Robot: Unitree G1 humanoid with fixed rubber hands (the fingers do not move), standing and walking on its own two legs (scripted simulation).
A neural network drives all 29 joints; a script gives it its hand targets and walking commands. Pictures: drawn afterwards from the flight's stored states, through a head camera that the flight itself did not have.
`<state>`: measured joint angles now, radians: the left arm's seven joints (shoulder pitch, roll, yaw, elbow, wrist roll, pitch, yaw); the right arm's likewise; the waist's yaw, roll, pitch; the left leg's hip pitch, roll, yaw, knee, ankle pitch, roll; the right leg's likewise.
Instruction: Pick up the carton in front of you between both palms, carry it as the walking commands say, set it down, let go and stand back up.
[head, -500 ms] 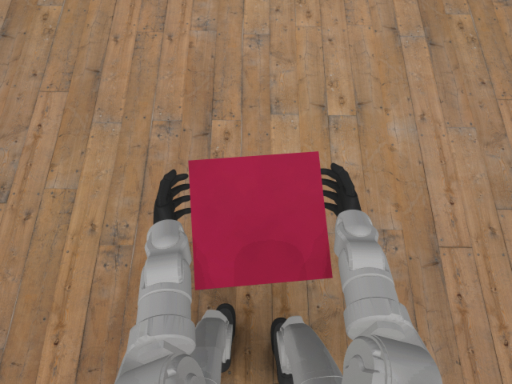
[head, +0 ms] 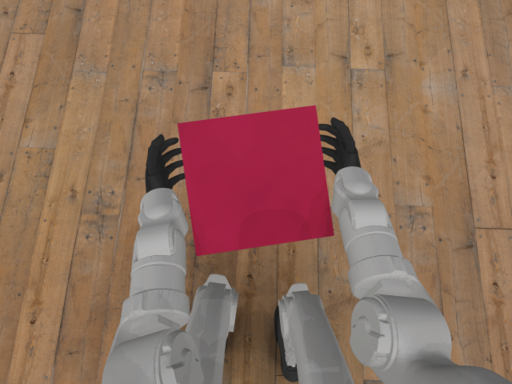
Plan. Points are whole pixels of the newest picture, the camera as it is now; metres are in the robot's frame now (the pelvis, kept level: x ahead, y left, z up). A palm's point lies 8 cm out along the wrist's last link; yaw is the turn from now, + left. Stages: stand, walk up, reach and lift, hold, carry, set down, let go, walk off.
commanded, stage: set down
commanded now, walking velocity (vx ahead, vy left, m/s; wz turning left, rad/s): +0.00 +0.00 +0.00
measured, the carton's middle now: (253, 182) +0.45 +0.02 -0.19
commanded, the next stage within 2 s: none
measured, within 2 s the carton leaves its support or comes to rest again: rests again in 1.48 s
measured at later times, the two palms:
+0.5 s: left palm (179, 199) +0.42 +0.17 -0.24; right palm (316, 171) +0.49 -0.11 -0.24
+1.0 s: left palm (184, 201) +0.44 +0.19 -0.34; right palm (303, 172) +0.52 -0.10 -0.35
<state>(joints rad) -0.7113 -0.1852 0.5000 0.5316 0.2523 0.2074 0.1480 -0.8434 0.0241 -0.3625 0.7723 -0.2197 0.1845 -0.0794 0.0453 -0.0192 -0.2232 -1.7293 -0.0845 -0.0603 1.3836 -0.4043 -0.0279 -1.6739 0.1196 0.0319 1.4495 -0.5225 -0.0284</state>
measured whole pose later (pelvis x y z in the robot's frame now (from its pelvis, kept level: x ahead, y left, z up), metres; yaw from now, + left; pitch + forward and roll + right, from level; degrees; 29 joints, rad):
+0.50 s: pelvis -0.04 +0.00 -0.13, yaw +0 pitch +45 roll +2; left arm -1.00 -0.12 0.58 0.62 0.19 0.21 0.20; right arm -1.25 -0.15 -0.23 1.00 -0.15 0.21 -0.11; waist 0.09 -0.01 -0.04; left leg -2.15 -0.11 -0.04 1.82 -0.46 -0.06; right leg -2.10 0.16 0.02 1.90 -0.58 -0.02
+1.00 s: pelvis -0.04 -0.01 -0.20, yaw +2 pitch +43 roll +5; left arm -1.15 -0.03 0.60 0.76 0.07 0.18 0.17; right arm -1.48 -0.25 -0.05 1.21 -0.07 0.18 -0.11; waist 0.12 0.01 0.13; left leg -2.30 -0.11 -0.01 2.06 -0.51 -0.09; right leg -2.28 0.16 0.00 2.17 -0.64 -0.04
